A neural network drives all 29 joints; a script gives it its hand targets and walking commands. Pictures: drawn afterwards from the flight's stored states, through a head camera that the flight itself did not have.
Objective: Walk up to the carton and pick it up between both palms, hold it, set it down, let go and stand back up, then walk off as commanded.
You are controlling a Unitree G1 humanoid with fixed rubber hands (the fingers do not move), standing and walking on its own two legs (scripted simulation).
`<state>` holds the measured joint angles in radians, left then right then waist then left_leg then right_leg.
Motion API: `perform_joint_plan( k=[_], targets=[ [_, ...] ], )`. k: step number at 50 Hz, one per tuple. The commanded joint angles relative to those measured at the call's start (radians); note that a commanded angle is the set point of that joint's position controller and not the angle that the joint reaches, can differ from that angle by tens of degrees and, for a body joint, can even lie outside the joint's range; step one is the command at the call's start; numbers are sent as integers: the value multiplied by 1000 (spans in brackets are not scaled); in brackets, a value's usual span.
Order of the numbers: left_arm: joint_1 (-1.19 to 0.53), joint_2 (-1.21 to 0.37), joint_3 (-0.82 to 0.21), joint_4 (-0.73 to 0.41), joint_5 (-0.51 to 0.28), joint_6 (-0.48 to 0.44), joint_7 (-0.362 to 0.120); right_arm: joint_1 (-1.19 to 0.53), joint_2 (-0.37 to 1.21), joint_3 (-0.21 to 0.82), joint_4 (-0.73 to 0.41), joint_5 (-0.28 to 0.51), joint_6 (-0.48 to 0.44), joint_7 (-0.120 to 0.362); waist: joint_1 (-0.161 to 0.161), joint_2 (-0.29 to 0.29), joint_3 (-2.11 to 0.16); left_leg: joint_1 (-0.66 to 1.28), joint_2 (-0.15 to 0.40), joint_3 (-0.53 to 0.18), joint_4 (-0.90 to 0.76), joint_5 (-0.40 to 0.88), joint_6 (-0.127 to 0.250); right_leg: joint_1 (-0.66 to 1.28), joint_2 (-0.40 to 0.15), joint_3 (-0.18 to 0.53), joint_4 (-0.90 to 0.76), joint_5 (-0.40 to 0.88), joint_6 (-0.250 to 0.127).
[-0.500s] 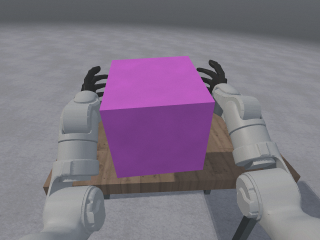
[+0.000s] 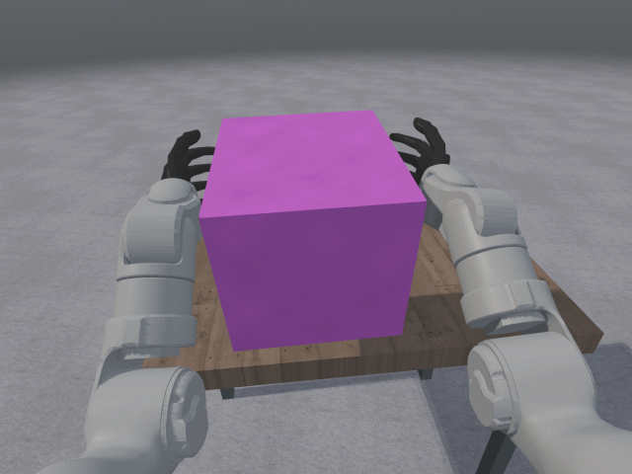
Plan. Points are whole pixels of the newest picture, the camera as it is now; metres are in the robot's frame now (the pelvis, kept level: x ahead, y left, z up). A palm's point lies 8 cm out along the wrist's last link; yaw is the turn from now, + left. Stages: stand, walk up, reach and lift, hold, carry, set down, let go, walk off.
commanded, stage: hold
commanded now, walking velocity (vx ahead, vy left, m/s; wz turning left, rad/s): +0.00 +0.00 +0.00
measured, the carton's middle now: (308, 221) +0.37 +0.00 +0.23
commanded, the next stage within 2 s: none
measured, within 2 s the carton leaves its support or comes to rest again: neither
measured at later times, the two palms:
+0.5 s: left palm (159, 207) +0.36 +0.17 +0.26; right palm (404, 170) +0.37 -0.12 +0.29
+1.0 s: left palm (176, 197) +0.36 +0.15 +0.28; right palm (425, 178) +0.37 -0.14 +0.28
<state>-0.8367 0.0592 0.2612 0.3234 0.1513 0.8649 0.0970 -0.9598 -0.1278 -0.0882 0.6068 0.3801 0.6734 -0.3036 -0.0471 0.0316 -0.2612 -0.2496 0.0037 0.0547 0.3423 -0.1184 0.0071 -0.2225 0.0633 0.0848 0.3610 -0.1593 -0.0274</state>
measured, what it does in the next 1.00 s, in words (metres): stands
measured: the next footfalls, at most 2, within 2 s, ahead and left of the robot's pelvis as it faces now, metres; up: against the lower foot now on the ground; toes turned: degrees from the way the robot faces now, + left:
none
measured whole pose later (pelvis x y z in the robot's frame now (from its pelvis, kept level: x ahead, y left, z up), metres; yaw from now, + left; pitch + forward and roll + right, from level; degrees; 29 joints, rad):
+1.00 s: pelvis +0.00 +0.00 +0.00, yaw +0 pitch +1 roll +0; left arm -0.84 0.05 0.29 0.35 0.15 0.84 0.09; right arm -0.96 -0.12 -0.09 0.61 0.36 0.68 -0.31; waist -0.05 0.01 -0.26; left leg -0.25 0.00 0.05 0.34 -0.12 0.01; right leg -0.22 0.06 0.08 0.36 -0.16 -0.03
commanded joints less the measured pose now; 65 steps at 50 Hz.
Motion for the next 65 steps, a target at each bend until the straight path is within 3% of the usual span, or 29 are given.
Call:
perform_joint_plan(
  k=[1,6,8,11,12,13,18,19,20,22,24,26,28,31,33,34,39,42,43,46,47,51,53,55,56,59,60,63,65],
  targets=[
    [-889,-598,-320,-48,-159,-92,-165,-918,716,382,-292,113,-16,125,-31,-131,-253,205,-20,-86,-11,-56,9,105,-10,-19,-129,77,86],
    [-892,-561,-311,-74,-159,-105,-167,-912,767,428,-342,123,-16,107,-5,-159,-279,218,-32,-78,3,-20,18,127,-19,-13,-109,184,105],
    [-880,-559,-303,-67,-156,-100,-172,-883,752,427,-348,129,-14,102,-22,-155,-299,215,-40,-78,1,-37,16,153,-24,-7,-112,214,116],
    [-901,-576,-337,-114,-160,-92,-174,-848,732,402,-304,134,-8,102,-36,-76,-274,230,-29,-87,3,2,-7,142,-16,-16,-97,204,93],
    [-906,-600,-378,-139,-174,-88,-173,-831,717,396,-302,135,-8,102,-66,-45,-264,246,-28,-94,12,38,-25,142,-6,-24,-95,220,83],
    [-921,-595,-375,-155,-166,-87,-172,-829,716,404,-297,149,-9,104,-50,-34,-285,253,-25,-93,7,29,-21,150,-9,-21,-94,211,83],
    [-922,-640,-441,-213,-178,-67,-158,-818,665,379,-296,173,-11,112,-86,96,-309,271,-16,-106,24,94,-63,172,8,-29,-79,241,54],
    [-927,-663,-462,-221,-185,-66,-159,-795,656,369,-291,164,-6,112,-107,94,-294,281,-11,-112,22,125,-71,167,15,-33,-82,252,48],
    [-950,-667,-481,-269,-189,-67,-157,-810,656,371,-298,176,-13,114,-103,113,-306,284,-11,-113,29,130,-78,172,18,-37,-75,235,47],
    [-950,-679,-483,-229,-183,-63,-149,-827,648,355,-276,177,-14,123,-102,135,-284,267,-6,-118,20,90,-84,155,15,-37,-82,183,37],
    [-935,-697,-499,-235,-197,-59,-150,-802,628,326,-248,170,-10,125,-133,145,-299,285,-1,-121,26,141,-96,167,16,-37,-74,249,31],
    [-918,-705,-487,-227,-184,-57,-150,-834,629,337,-293,164,-18,126,-108,103,-311,279,2,-118,22,125,-86,166,18,-38,-84,219,39],
    [-898,-692,-485,-246,-185,-56,-147,-807,612,343,-291,178,-16,126,-114,111,-330,294,-2,-118,32,155,-91,192,20,-43,-78,260,36],
    [-927,-688,-470,-256,-190,-62,-146,-848,639,361,-306,182,-20,131,-104,65,-322,280,0,-121,24,144,-76,182,20,-38,-83,246,44],
    [-889,-678,-423,-151,-172,-58,-150,-867,637,343,-274,150,-17,131,-88,23,-255,249,-2,-112,10,65,-60,154,11,-37,-99,177,50],
    [-874,-682,-429,-168,-180,-63,-152,-856,645,358,-302,154,-19,130,-91,6,-304,256,-5,-110,12,82,-55,169,14,-38,-96,211,53],
    [-901,-603,-341,-106,-168,-88,-157,-900,716,402,-313,139,-12,122,-30,-127,-288,217,-18,-93,-2,-11,-1,147,-4,-20,-117,140,84],
    [-901,-593,-309,-27,-158,-90,-168,-921,717,379,-256,106,-8,124,-29,-141,-225,213,-17,-84,-23,-79,13,82,-10,-25,-133,41,86],
    [-893,-565,-279,-8,-141,-92,-170,-925,725,387,-277,106,-8,122,1,-171,-241,206,-23,-74,-19,-80,21,81,-11,-22,-133,28,93],
    [-908,-556,-285,-8,-167,-107,-173,-939,748,399,-304,101,-18,116,0,-172,-254,197,-28,-76,-6,-76,29,76,-19,-18,-128,55,103],
    [-924,-559,-300,-25,-165,-110,-177,-932,760,399,-321,114,-16,113,-19,-178,-276,197,-33,-78,-10,-76,26,110,-23,-12,-128,89,102],
    [-937,-592,-357,-121,-170,-105,-163,-889,743,407,-308,136,-20,114,-31,-64,-302,233,-28,-90,2,10,-8,124,-8,-20,-98,175,85],
    [-911,-590,-358,-131,-163,-90,-165,-857,741,420,-310,151,-16,105,-37,-44,-300,241,-31,-88,14,39,-15,157,-12,-17,-94,223,90],
    [-958,-609,-401,-185,-183,-95,-159,-832,707,401,-282,148,-9,112,-62,0,-299,260,-20,-99,8,45,-30,141,-8,-22,-92,204,75],
    [-939,-641,-417,-152,-184,-85,-159,-869,688,396,-291,151,-16,112,-73,16,-274,257,-20,-101,12,50,-41,118,3,-31,-96,183,69],
    [-938,-652,-448,-228,-182,-77,-150,-834,691,385,-307,177,-21,117,-73,77,-333,276,-9,-114,27,116,-62,164,12,-32,-72,242,51],
    [-956,-655,-446,-238,-179,-75,-145,-805,667,366,-259,179,-13,120,-83,116,-295,274,-12,-113,23,117,-74,163,15,-32,-77,223,48],
    [-954,-686,-499,-260,-198,-64,-144,-836,637,360,-296,184,-21,125,-107,134,-319,292,-2,-123,29,126,-88,160,21,-37,-76,216,38],
    [-916,-686,-483,-248,-184,-61,-139,-816,637,368,-293,188,-19,124,-101,119,-325,298,-6,-115,35,153,-87,174,24,-37,-79,244,41]
  ],
)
